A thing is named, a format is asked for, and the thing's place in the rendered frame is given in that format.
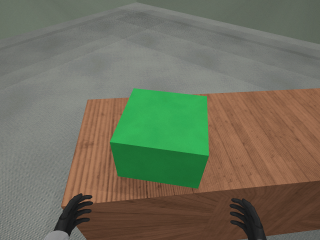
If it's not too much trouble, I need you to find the robot left forearm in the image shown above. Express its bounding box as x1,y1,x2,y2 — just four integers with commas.
44,230,69,240

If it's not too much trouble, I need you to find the robot right hand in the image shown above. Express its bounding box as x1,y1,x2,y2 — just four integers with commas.
229,198,267,240

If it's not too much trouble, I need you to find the carton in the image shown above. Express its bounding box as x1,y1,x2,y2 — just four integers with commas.
110,88,209,189

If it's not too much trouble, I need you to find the robot left hand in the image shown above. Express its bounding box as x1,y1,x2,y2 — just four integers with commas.
53,193,93,237

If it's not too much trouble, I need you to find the pedestal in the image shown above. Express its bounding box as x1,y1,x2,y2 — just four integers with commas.
61,88,320,240

